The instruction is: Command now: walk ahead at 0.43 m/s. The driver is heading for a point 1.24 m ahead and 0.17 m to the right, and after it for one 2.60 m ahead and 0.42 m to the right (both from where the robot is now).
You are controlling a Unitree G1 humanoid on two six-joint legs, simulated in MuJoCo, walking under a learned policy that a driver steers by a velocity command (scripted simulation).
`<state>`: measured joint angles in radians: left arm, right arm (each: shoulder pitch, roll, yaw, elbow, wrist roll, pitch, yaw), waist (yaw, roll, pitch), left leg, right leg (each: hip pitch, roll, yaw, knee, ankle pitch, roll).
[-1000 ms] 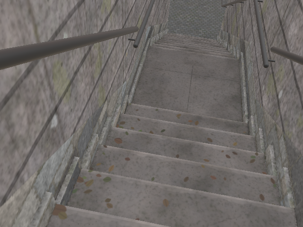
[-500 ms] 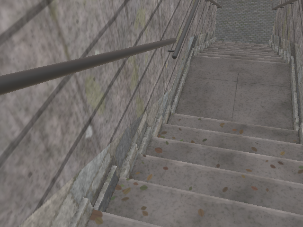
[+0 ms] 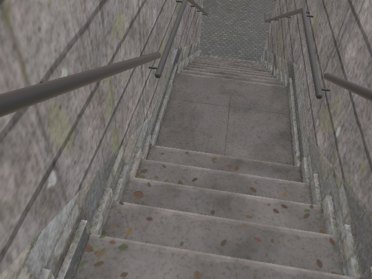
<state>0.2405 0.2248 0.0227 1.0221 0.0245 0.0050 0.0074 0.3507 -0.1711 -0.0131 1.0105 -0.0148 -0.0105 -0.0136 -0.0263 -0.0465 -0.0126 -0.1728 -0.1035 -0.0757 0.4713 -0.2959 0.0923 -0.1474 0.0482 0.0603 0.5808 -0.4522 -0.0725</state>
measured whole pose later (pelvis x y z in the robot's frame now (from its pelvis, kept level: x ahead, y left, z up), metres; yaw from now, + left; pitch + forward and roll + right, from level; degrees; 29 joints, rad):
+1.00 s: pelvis +0.65 -0.22 -0.34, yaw -1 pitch -2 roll -2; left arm 0.54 0.18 0.05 1.08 0.02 -0.06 0.04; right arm 0.08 -0.22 -0.05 0.88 -0.03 -0.07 0.02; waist 0.04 0.04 0.00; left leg -0.30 -0.02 0.08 0.54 -0.14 0.13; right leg -0.18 0.08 -0.04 1.69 -0.71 -0.13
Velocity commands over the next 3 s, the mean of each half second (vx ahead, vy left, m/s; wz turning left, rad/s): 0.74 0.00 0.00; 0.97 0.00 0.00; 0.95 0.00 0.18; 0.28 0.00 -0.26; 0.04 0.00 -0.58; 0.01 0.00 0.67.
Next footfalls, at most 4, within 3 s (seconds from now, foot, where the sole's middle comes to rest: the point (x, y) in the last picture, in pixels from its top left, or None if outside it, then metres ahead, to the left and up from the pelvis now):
0.52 right None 0.36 -0.31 -0.94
0.96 left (212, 275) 0.73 -0.16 -1.11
1.32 right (237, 238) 1.02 -0.34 -1.28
1.66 left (205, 199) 1.40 -0.20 -1.45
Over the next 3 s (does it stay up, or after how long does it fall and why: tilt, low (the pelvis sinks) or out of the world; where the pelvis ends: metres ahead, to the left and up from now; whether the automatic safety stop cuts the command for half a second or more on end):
stays up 1.39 -0.27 -0.81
